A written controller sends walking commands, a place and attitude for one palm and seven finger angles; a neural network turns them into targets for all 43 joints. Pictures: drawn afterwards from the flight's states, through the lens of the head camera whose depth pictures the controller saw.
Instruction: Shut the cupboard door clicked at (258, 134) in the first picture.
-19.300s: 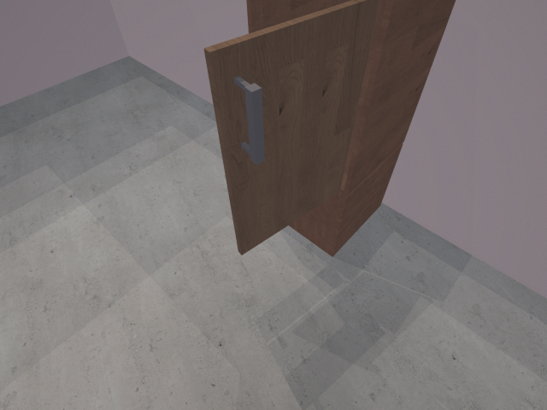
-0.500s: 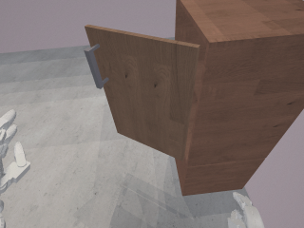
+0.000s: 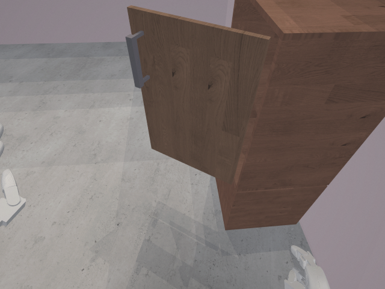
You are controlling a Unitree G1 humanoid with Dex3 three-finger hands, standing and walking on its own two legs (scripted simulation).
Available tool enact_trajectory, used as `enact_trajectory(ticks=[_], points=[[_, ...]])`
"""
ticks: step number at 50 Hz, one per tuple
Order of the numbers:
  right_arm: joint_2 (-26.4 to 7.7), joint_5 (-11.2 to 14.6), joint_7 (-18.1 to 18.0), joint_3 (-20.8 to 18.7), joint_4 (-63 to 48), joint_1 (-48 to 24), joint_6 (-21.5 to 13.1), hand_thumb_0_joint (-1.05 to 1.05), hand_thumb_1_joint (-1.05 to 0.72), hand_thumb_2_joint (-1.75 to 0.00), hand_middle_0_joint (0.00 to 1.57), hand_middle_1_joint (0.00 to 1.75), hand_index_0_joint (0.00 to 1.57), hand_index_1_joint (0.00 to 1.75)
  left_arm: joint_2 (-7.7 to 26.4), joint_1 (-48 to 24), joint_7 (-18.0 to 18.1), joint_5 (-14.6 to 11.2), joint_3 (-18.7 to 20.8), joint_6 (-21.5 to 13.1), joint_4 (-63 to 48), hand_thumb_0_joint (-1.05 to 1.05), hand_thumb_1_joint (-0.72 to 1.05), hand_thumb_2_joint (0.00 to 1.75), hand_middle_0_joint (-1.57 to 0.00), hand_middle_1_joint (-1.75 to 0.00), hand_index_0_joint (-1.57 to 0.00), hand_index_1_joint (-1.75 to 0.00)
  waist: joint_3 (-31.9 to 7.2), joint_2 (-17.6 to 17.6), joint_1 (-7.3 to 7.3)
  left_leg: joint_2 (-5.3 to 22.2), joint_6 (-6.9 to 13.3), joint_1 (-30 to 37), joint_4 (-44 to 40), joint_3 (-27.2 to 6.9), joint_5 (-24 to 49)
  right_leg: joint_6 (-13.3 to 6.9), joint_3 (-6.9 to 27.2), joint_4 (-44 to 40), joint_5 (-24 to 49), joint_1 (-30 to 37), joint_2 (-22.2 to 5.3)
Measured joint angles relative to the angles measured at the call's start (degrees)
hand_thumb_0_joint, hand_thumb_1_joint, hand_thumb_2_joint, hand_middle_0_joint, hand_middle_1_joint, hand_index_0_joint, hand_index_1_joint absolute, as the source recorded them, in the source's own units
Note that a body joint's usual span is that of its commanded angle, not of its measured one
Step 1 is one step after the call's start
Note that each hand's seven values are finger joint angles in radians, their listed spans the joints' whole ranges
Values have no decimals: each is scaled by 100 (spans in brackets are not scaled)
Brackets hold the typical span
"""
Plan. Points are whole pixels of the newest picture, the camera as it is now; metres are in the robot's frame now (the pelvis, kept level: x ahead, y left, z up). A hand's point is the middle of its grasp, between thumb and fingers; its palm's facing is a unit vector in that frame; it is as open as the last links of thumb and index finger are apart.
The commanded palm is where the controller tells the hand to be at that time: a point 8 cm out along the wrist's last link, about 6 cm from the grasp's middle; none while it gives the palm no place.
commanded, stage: step back with the hand held close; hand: left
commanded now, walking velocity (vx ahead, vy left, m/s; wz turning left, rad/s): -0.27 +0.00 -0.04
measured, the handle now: (139, 60) +0.71 +0.21 +0.12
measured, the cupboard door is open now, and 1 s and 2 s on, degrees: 56 56 56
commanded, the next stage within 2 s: stop stepping back and stand still in 0.70 s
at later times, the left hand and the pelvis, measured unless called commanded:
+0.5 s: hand out of the picture +0.13 +0.26 +0.18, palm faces +0.46 -0.76 -0.45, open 7.5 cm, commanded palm +0.07 +0.30 +0.19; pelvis -0.06 -0.01 -0.01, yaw +2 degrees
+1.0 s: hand out of the picture +0.09 +0.25 +0.17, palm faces +0.32 -0.84 -0.43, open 7.5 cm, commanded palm +0.03 +0.30 +0.19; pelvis -0.13 +0.01 +0.00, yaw -4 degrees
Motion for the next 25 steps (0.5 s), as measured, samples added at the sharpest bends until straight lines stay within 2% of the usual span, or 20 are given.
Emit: enact_trajectory(ticks=[6,9,12,18,21,25], points=[[-8,-96,27,-13,294,96,-197,1,-90,-90,20,30,20,30,-115,103,89,4,-37,-172,-245,2,88,90,-21,-30,-21,-30,-24,-15,136,45,-89,-147,148,-30,-224,-47,-31,21,101,-99,40],[-28,-115,12,-16,414,82,-255,1,-90,-90,20,30,20,30,-121,-3,149,7,-81,-250,-234,2,88,90,-21,-30,-21,-30,-36,-15,149,70,-99,-140,88,-15,-79,-41,-18,-11,173,-107,61],[-27,-107,-1,-24,441,33,-297,1,-90,-90,20,30,20,30,-81,-158,165,35,-68,-315,-95,2,88,90,-21,-30,-21,-30,-36,3,90,106,-74,-158,48,-10,0,-49,2,-21,124,-135,108],[41,-87,36,-30,243,-64,-407,1,-90,-90,20,30,20,30,170,-223,80,63,123,-393,-36,2,88,90,-21,-30,-21,-30,94,-64,-130,128,-28,-306,48,-3,228,-65,203,180,180,-340,270],[51,-103,82,-67,190,-60,-408,1,-90,-90,20,30,20,30,239,-114,13,100,184,-434,-146,2,88,90,-21,-30,-21,-30,119,-124,-167,137,-35,-512,351,49,-280,-129,236,349,230,-480,281],[-16,-130,175,-153,346,-41,-293,1,-90,-90,20,30,20,30,121,112,96,86,50,-410,-413,2,88,90,-22,-31,-21,-30,65,-253,-35,-4,-268,-780,1128,59,-1208,-109,299,390,295,-627,147]])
